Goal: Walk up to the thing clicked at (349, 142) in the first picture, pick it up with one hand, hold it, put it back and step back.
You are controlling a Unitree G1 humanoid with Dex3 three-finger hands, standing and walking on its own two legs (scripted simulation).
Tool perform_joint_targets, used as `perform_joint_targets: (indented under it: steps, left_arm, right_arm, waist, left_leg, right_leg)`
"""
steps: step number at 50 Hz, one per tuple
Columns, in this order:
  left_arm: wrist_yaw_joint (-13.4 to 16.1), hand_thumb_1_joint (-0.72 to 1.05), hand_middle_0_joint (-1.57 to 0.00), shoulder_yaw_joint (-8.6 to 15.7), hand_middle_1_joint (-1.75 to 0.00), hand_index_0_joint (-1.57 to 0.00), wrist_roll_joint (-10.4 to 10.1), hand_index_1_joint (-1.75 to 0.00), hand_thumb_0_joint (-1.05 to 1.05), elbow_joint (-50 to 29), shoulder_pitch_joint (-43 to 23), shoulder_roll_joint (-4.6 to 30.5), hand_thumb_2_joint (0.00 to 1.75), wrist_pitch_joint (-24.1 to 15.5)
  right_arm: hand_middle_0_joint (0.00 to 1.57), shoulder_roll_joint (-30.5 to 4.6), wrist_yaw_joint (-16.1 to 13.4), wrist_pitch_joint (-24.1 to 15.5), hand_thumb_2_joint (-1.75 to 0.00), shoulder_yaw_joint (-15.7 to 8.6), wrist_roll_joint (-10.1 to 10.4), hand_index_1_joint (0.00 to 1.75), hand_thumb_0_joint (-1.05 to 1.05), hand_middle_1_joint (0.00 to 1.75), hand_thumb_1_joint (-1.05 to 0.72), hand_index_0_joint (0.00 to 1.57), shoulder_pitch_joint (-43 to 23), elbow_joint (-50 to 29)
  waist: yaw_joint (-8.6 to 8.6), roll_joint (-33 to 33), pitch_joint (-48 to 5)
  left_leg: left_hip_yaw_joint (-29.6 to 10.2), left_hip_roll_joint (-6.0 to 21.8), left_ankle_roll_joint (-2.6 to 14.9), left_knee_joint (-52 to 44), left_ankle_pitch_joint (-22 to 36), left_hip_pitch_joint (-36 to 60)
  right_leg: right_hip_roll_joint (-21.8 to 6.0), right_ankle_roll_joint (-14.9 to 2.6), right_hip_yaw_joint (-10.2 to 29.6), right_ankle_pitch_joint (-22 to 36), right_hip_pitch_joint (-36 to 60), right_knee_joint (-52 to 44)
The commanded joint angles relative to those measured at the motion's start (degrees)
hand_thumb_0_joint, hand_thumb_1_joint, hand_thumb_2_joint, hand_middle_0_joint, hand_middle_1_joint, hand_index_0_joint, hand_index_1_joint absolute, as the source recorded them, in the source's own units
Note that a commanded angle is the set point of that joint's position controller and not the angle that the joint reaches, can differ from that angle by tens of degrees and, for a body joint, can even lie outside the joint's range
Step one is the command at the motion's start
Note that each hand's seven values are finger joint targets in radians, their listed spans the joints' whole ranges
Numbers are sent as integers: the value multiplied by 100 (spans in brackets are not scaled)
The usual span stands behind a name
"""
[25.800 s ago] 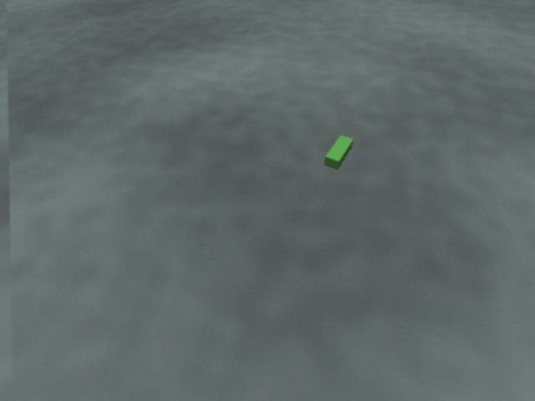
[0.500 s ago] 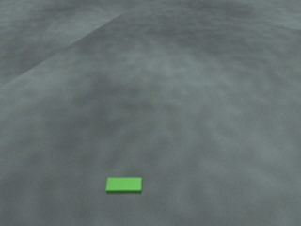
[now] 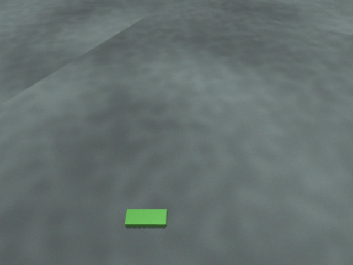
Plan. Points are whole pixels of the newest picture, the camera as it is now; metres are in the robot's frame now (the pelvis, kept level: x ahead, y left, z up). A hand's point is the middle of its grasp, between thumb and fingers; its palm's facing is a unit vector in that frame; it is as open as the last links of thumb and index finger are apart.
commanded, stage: stand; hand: left
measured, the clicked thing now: (146, 218) +0.47 +0.21 -0.76
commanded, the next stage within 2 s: walk up in 0.54 s
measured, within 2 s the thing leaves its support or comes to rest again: neither
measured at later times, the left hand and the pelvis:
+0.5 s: hand out of the picture +0.07 +0.25 -0.16, palm faces -0.03 -0.94 -0.35, open 7.4 cm; pelvis +0.00 +0.00 +0.00, yaw +0 degrees
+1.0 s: hand out of the picture +0.12 +0.35 -0.18, palm faces -0.04 -0.93 -0.37, open 7.4 cm; pelvis +0.09 +0.07 -0.01, yaw -1 degrees
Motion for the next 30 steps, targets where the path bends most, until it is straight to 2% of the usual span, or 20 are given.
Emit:
perform_joint_targets:
  steps: [1,5,10,13,21,26,27,28,29,30]
  left_arm:
    - [67,90,-20,209,-30,-20,-36,-30,0,-364,-230,1223,90,-150]
    - [69,90,-20,214,-30,-20,-37,-30,0,-370,-215,1225,90,-133]
    - [64,90,-20,222,-30,-20,-32,-30,0,-371,-202,1228,90,-137]
    - [61,90,-20,219,-30,-20,-36,-30,0,-358,-196,1222,90,-126]
    - [71,90,-20,213,-30,-20,-30,-30,0,-384,-192,1212,90,-143]
    - [57,90,-20,223,-30,-20,-40,-30,0,-356,-165,1218,90,-130]
    - [11,90,-20,500,-30,-20,2,-30,0,-487,334,1667,90,-198]
    - [6,90,-20,575,-30,-20,63,-30,0,-407,686,1767,90,-212]
    - [9,90,-20,679,-30,-20,97,-30,0,-412,883,1899,90,-234]
    - [35,90,-20,772,-30,-20,129,-30,0,-539,970,2029,90,-268]
  right_arm:
    - [20,-1223,-97,-136,-90,-196,9,30,0,30,-90,20,-243,-332]
    - [20,-1221,-101,-129,-90,-188,10,30,0,30,-90,20,-225,-336]
    - [20,-1250,-104,-140,-90,-195,8,30,0,30,-90,20,-229,-370]
    - [20,-1245,-110,-138,-90,-187,9,30,0,30,-90,20,-213,-340]
    - [20,-1253,-108,-136,-90,-200,5,30,0,30,-90,20,-186,-368]
    - [20,-1251,-106,-132,-90,-191,10,30,0,30,-90,20,-170,-349]
    - [20,-1667,36,-91,-90,-489,-124,30,0,30,-90,20,74,-646]
    - [20,-1648,97,-57,-90,-538,-180,30,0,30,-90,20,-12,-735]
    - [20,-1490,142,-21,-90,-536,-189,30,0,30,-90,20,-213,-911]
    - [20,-1360,190,22,-90,-529,-235,30,0,30,-90,20,-419,-1130]
  waist:
    - [-37,8,-441]
    - [-31,42,-324]
    - [-22,25,-429]
    - [-14,14,-301]
    - [-18,11,-443]
    - [-14,-6,-266]
    - [82,119,-604]
    - [233,37,-208]
    - [382,-392,179]
    - [536,-817,660]
  left_leg:
    - [-633,816,67,-151,929,338]
    - [-629,791,52,-195,765,247]
    - [-639,819,62,-182,835,326]
    - [-673,818,52,-226,671,258]
    - [-651,826,76,-150,909,311]
    - [-647,792,56,-223,600,248]
    - [-428,419,325,373,-1723,96]
    - [-429,361,328,674,-2585,-748]
    - [-235,194,244,1376,-2527,-1775]
    - [-161,184,112,2581,-2021,-2732]
  right_leg:
    - [-762,-149,542,947,-178,-256]
    - [-745,-151,536,839,-218,-283]
    - [-752,-157,524,833,-189,-230]
    - [-731,-157,539,635,-276,-282]
    - [-761,-157,526,920,-161,-245]
    - [-744,-164,547,646,-282,-323]
    - [-486,-405,602,-1552,22,-55]
    - [-741,-601,1049,-2601,0,-198]
    - [-1116,-833,1726,-3303,267,-587]
    - [-1835,-1214,2607,-3582,370,-1103]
